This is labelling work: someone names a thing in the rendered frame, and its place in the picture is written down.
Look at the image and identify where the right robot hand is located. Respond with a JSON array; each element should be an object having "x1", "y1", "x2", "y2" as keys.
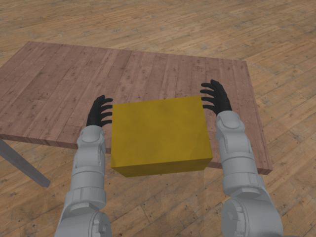
[{"x1": 200, "y1": 79, "x2": 232, "y2": 116}]

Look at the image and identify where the robot left upper arm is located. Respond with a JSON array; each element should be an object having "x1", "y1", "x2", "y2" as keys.
[{"x1": 55, "y1": 211, "x2": 112, "y2": 237}]

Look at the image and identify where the table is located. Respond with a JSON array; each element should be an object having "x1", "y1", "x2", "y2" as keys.
[{"x1": 0, "y1": 41, "x2": 273, "y2": 188}]

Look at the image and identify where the left robot hand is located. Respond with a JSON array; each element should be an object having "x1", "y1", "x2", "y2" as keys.
[{"x1": 86, "y1": 95, "x2": 113, "y2": 127}]

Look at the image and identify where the left robot forearm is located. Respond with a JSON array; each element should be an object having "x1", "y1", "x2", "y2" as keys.
[{"x1": 54, "y1": 125, "x2": 106, "y2": 237}]

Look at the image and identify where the carton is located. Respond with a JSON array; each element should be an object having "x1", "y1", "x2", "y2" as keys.
[{"x1": 111, "y1": 95, "x2": 213, "y2": 177}]

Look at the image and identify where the robot right upper arm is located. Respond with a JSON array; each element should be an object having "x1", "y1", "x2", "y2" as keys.
[{"x1": 221, "y1": 197, "x2": 298, "y2": 237}]

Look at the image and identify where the right robot forearm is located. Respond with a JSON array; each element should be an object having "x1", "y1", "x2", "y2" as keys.
[{"x1": 216, "y1": 111, "x2": 280, "y2": 217}]

